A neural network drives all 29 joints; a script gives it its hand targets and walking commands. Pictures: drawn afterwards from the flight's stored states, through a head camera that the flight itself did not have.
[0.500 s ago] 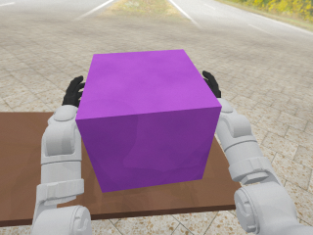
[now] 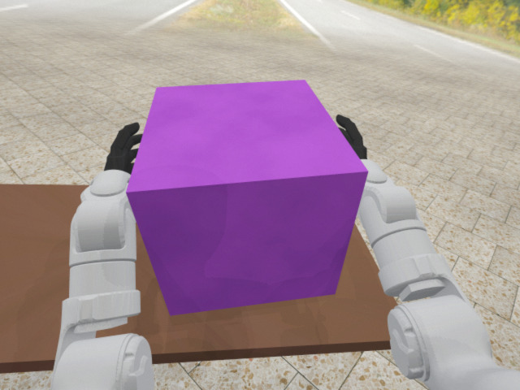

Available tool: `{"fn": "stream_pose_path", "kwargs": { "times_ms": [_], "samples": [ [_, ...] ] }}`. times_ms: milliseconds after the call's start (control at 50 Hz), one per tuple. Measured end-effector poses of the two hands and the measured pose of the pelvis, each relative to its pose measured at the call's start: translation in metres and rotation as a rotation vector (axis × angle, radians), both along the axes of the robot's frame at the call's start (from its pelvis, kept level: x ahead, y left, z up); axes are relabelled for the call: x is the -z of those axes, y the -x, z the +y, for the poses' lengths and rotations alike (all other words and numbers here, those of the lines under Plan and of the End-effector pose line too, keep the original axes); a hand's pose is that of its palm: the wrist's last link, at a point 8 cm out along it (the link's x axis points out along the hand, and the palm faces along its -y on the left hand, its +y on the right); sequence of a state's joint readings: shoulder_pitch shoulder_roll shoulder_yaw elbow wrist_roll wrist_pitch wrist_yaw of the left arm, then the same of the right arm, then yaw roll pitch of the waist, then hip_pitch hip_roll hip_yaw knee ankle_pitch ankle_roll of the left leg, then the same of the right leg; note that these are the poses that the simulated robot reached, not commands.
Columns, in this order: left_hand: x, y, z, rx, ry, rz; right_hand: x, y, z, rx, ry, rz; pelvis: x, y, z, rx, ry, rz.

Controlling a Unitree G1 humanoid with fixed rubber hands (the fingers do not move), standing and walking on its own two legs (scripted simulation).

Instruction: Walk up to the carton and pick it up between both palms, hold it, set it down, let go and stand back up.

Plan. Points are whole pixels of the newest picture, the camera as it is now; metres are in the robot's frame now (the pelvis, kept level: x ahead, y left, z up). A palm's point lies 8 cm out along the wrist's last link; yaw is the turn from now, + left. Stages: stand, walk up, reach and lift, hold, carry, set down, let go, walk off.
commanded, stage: hold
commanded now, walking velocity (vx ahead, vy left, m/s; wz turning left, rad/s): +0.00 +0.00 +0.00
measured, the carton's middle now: (243, 187) +0.37 +0.01 +0.20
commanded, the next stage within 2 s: none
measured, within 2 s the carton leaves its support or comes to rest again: neither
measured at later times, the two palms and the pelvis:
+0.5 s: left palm (125, 176) +0.36 +0.18 +0.23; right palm (354, 167) +0.37 -0.16 +0.24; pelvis +0.00 +0.00 +0.00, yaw +0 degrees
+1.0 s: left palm (125, 178) +0.36 +0.18 +0.22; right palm (353, 169) +0.37 -0.15 +0.24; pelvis +0.00 +0.00 +0.00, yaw +0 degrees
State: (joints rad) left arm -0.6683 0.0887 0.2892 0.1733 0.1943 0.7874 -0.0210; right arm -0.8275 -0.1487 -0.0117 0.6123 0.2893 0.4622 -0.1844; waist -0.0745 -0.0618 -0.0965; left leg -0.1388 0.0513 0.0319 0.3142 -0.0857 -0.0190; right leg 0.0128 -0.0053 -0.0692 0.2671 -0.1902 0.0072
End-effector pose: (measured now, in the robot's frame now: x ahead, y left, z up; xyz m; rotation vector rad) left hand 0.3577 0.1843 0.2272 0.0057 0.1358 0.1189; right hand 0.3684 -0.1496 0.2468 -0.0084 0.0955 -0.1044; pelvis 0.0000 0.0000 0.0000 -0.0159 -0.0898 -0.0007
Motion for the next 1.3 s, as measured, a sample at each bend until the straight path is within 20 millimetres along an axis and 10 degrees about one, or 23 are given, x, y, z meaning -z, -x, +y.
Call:
{"fn": "stream_pose_path", "kwargs": {
  "times_ms": [1300],
  "samples": [
    [-0.001,-0.0025,-0.0037,0.001,-0.009,-0.001,0.0019,-0.0016,-0.0038,0.001,-0.002,-0.001,-0.0001,-0.0015,-0.0005,0.002,0.0,-0.001]
  ]
}}
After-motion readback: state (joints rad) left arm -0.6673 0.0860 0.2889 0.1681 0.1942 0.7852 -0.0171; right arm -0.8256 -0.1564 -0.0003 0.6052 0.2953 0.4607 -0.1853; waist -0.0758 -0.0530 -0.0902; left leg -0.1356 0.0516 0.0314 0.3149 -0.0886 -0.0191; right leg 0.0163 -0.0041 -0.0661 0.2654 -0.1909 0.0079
